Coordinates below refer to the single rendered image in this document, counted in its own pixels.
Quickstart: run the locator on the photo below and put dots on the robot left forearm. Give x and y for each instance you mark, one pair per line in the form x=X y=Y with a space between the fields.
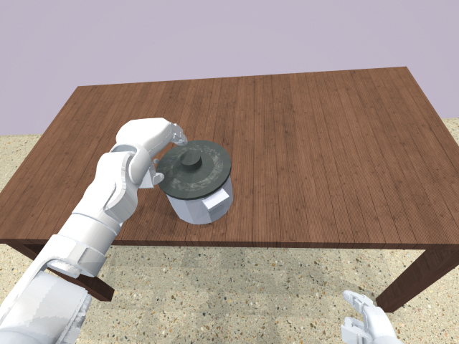
x=81 y=244

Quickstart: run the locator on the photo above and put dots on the knob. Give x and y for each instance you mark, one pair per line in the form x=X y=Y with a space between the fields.
x=191 y=160

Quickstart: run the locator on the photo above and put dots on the pot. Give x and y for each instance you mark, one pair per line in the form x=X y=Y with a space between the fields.
x=207 y=209

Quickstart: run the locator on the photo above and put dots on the table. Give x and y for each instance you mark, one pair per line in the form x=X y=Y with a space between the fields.
x=346 y=159

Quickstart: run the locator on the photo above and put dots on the robot left hand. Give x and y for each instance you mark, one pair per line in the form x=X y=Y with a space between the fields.
x=153 y=134

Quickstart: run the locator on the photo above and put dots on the robot right hand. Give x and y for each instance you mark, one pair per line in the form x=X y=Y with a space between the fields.
x=376 y=323

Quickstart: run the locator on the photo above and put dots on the lid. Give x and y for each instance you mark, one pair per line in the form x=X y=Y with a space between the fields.
x=192 y=185

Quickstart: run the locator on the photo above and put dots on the left robot upper arm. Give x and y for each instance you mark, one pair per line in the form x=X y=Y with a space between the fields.
x=51 y=310

